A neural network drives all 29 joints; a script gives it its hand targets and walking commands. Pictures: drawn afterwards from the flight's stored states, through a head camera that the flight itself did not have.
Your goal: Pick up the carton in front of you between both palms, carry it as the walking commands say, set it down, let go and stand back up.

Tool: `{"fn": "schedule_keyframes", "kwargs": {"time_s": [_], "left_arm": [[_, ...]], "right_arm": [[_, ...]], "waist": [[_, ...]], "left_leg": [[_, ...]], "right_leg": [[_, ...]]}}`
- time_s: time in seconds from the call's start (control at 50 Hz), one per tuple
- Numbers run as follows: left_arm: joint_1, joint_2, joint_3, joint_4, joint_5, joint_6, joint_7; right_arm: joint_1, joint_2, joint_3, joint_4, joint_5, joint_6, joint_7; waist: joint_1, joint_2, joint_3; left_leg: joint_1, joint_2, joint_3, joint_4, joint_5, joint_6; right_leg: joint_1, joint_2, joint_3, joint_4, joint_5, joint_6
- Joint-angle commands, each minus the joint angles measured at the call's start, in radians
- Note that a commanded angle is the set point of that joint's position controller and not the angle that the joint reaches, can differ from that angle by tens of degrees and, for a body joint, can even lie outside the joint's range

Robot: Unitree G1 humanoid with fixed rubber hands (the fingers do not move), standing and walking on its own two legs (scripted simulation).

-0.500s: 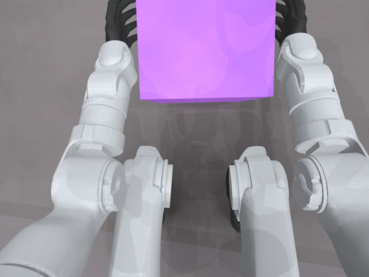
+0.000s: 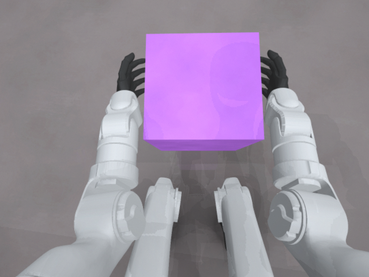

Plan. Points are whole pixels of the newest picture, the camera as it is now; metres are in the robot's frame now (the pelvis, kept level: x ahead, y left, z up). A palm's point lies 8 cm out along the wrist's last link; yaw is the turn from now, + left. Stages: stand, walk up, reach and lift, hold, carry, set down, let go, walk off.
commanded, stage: reach and lift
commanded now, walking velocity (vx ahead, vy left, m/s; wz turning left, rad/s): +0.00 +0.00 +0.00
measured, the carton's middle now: (199, 104) +0.48 -0.01 -0.13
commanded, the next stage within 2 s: none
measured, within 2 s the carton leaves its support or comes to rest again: neither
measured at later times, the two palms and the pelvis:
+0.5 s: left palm (87, 73) +0.44 +0.14 +0.11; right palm (318, 73) +0.43 -0.16 +0.10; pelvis +0.05 +0.00 +0.14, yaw -1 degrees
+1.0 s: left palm out of the picture +0.40 +0.15 +0.26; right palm out of the picture +0.39 -0.15 +0.25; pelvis +0.11 +0.00 +0.26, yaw -1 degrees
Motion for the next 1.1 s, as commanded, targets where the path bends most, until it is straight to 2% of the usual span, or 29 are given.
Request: {"fn": "schedule_keyframes", "kwargs": {"time_s": [0.0,0.04,0.1,0.14,0.16,0.18,0.24,0.26,0.28,0.32,0.34,0.44,0.46,0.48,0.58,0.64,0.66,0.68,0.72,0.74,0.76,0.78,0.8,0.82,0.88,0.94,1.0,1.06,1.08], "left_arm": [[-0.658,-1.058,-0.583,-0.030,-0.182,-0.018,-0.256],[-0.609,-1.078,-0.612,-0.022,-0.182,-0.009,-0.259],[-0.571,-1.069,-0.649,-0.044,-0.202,-0.006,-0.259],[-0.502,-1.111,-0.647,-0.012,-0.199,-0.011,-0.258],[-0.497,-1.093,-0.656,-0.032,-0.189,-0.012,-0.260],[-0.492,-1.099,-0.660,-0.044,-0.201,-0.020,-0.256],[-0.409,-1.115,-0.651,-0.007,-0.183,-0.025,-0.257],[-0.383,-1.097,-0.632,0.020,-0.169,-0.024,-0.259],[-0.344,-1.096,-0.626,0.016,-0.161,-0.029,-0.260],[-0.348,-1.094,-0.630,0.003,-0.160,-0.040,-0.259],[-0.337,-1.107,-0.643,0.002,-0.165,-0.042,-0.258],[-0.237,-1.110,-0.621,0.024,-0.133,-0.048,-0.262],[-0.232,-1.119,-0.631,0.008,-0.130,-0.051,-0.258],[-0.213,-1.107,-0.647,-0.012,-0.136,-0.054,-0.255],[-0.053,-1.125,-0.668,-0.017,-0.126,-0.050,-0.262],[0.023,-1.129,-0.704,-0.048,-0.134,-0.046,-0.261],[-0.005,-1.132,-0.720,-0.079,-0.138,-0.051,-0.264],[0.031,-1.134,-0.735,-0.088,-0.144,-0.053,-0.264],[0.086,-1.116,-0.740,-0.101,-0.138,-0.041,-0.265],[0.099,-1.106,-0.724,-0.090,-0.125,-0.035,-0.266],[0.090,-1.106,-0.743,-0.108,-0.133,-0.029,-0.269],[0.107,-1.114,-0.747,-0.134,-0.131,-0.026,-0.267],[0.114,-1.122,-0.777,-0.136,-0.150,-0.022,-0.265],[0.173,-1.118,-0.771,-0.125,-0.141,-0.009,-0.266],[0.234,-1.088,-0.785,-0.168,-0.138,0.033,-0.275],[0.266,-1.114,-0.835,-0.240,-0.166,0.084,-0.287],[0.270,-1.119,-0.865,-0.322,-0.185,0.135,-0.290],[0.337,-1.077,-0.810,-0.302,-0.169,0.199,-0.300],[0.326,-1.067,-0.832,-0.335,-0.159,0.212,-0.298]], "right_arm": [[-0.553,1.115,0.560,0.001,0.170,0.004,0.235],[-0.540,1.117,0.585,-0.026,0.172,0.004,0.234],[-0.507,1.123,0.623,-0.051,0.206,0.005,0.234],[-0.495,1.155,0.641,-0.074,0.198,-0.003,0.230],[-0.421,1.161,0.612,-0.024,0.184,0.003,0.231],[-0.413,1.159,0.612,-0.028,0.176,0.001,0.228],[-0.382,1.146,0.624,-0.042,0.182,-0.014,0.225],[-0.352,1.142,0.602,-0.017,0.160,-0.016,0.222],[-0.303,1.158,0.597,0.003,0.151,-0.013,0.219],[-0.311,1.167,0.613,-0.032,0.153,-0.025,0.220],[-0.262,1.144,0.582,0.000,0.138,-0.027,0.221],[-0.210,1.149,0.597,-0.033,0.126,-0.042,0.219],[-0.189,1.172,0.615,-0.015,0.140,-0.040,0.225],[-0.120,1.189,0.604,0.020,0.123,-0.035,0.227],[-0.038,1.187,0.661,-0.078,0.134,-0.047,0.226],[0.044,1.186,0.676,-0.075,0.131,-0.036,0.234],[0.062,1.170,0.687,-0.099,0.127,-0.040,0.233],[0.082,1.196,0.714,-0.110,0.138,-0.039,0.228],[0.133,1.168,0.703,-0.126,0.131,-0.031,0.230],[0.140,1.158,0.700,-0.104,0.127,-0.021,0.230],[0.142,1.150,0.697,-0.127,0.119,-0.019,0.233],[0.163,1.161,0.718,-0.129,0.130,-0.010,0.236],[0.191,1.172,0.726,-0.153,0.127,-0.006,0.237],[0.204,1.176,0.738,-0.155,0.137,0.003,0.237],[0.251,1.183,0.763,-0.203,0.155,0.047,0.244],[0.295,1.154,0.790,-0.291,0.171,0.092,0.251],[0.314,1.153,0.828,-0.361,0.184,0.145,0.255],[0.392,1.121,0.773,-0.343,0.155,0.208,0.262],[0.372,1.145,0.777,-0.349,0.172,0.222,0.264]], "waist": [[0.001,-0.057,-1.040],[-0.017,-0.044,-1.028],[0.024,-0.017,-0.955],[-0.003,-0.043,-0.950],[0.022,-0.029,-0.908],[-0.003,-0.048,-0.892],[0.011,-0.021,-0.850],[-0.016,-0.040,-0.800],[0.016,-0.039,-0.773],[0.016,-0.043,-0.763],[-0.021,0.000,-0.744],[-0.009,-0.023,-0.650],[0.021,-0.002,-0.661],[-0.004,-0.035,-0.631],[0.021,-0.004,-0.600],[0.017,-0.010,-0.556],[-0.019,-0.013,-0.550],[-0.001,-0.033,-0.547],[-0.022,-0.011,-0.489],[0.011,-0.002,-0.450],[-0.021,-0.016,-0.425],[0.019,0.003,-0.422],[-0.030,-0.027,-0.440],[0.006,-0.012,-0.404],[0.022,-0.026,-0.316],[-0.016,0.002,-0.300],[0.000,0.020,-0.234],[-0.019,-0.004,-0.110],[0.003,0.023,-0.055]], "left_leg": [[0.586,-0.073,0.160,-0.218,0.182,0.045],[0.616,-0.075,0.165,-0.234,0.178,0.039],[0.666,-0.070,0.153,-0.291,0.197,0.035],[0.720,-0.070,0.138,-0.319,0.201,0.045],[0.719,-0.073,0.141,-0.352,0.182,0.041],[0.756,-0.068,0.129,-0.363,0.196,0.046],[0.780,-0.071,0.117,-0.419,0.196,0.044],[0.788,-0.064,0.111,-0.438,0.180,0.045],[0.810,-0.066,0.112,-0.460,0.176,0.047],[0.878,-0.061,0.098,-0.497,0.209,0.054],[0.876,-0.059,0.094,-0.519,0.207,0.047],[0.962,-0.049,0.069,-0.614,0.184,0.062],[1.030,-0.046,0.074,-0.646,0.203,0.061],[1.048,-0.039,0.059,-0.673,0.204,0.061],[1.185,-0.035,0.050,-0.768,0.315,0.061],[1.278,-0.022,0.026,-0.844,0.386,0.059],[1.302,-0.022,0.024,-0.861,0.400,0.059],[1.324,-0.022,0.025,-0.876,0.428,0.062],[1.398,-0.013,0.009,-0.938,0.455,0.059],[1.420,-0.012,0.012,-0.968,0.459,0.060],[1.447,-0.009,0.007,-0.994,0.433,0.059],[1.458,-0.006,0.006,-1.016,0.464,0.060],[1.536,0.003,-0.009,-1.034,0.503,0.062],[1.534,0.001,-0.007,-1.051,0.516,0.060],[1.607,0.008,-0.011,-1.129,0.536,0.063],[1.711,0.012,-0.015,-1.189,0.603,0.057],[1.737,0.019,-0.012,-1.244,0.628,0.057],[1.790,0.025,-0.012,-1.304,0.542,0.056],[1.790,0.023,-0.006,-1.314,0.508,0.058]], "right_leg": [[0.690,0.064,-0.173,-0.223,0.195,-0.012],[0.741,0.065,-0.161,-0.258,0.199,-0.012],[0.762,0.064,-0.146,-0.294,0.213,-0.018],[0.797,0.065,-0.154,-0.321,0.214,-0.011],[0.814,0.064,-0.144,-0.351,0.198,-0.013],[0.804,0.065,-0.143,-0.364,0.196,-0.012],[0.887,0.059,-0.122,-0.422,0.209,-0.017],[0.900,0.060,-0.123,-0.452,0.197,-0.018],[0.918,0.057,-0.115,-0.471,0.187,-0.016],[0.934,0.055,-0.107,-0.497,0.213,-0.019],[0.977,0.052,-0.100,-0.526,0.225,-0.027],[1.082,0.036,-0.078,-0.628,0.197,-0.031],[1.077,0.038,-0.074,-0.642,0.206,-0.031],[1.120,0.038,-0.078,-0.673,0.219,-0.036],[1.262,0.023,-0.046,-0.777,0.315,-0.037],[1.349,0.019,-0.045,-0.832,0.391,-0.035],[1.375,0.015,-0.037,-0.866,0.415,-0.037],[1.416,0.015,-0.029,-0.891,0.444,-0.036],[1.463,0.009,-0.030,-0.942,0.454,-0.041],[1.472,0.005,-0.024,-0.973,0.447,-0.038],[1.505,0.011,-0.034,-0.992,0.432,-0.040],[1.542,0.004,-0.018,-1.014,0.464,-0.046],[1.559,0.010,-0.028,-1.023,0.506,-0.040],[1.591,0.001,-0.022,-1.047,0.507,-0.042],[1.667,-0.002,-0.015,-1.123,0.538,-0.033],[1.753,-0.009,-0.013,-1.190,0.603,-0.033],[1.854,-0.019,-0.007,-1.235,0.660,-0.036],[1.837,-0.016,-0.015,-1.304,0.536,-0.043],[1.826,-0.021,-0.016,-1.313,0.502,-0.042]]}}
